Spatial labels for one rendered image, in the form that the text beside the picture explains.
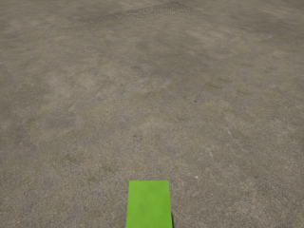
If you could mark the carton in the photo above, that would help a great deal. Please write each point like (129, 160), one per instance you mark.
(148, 204)

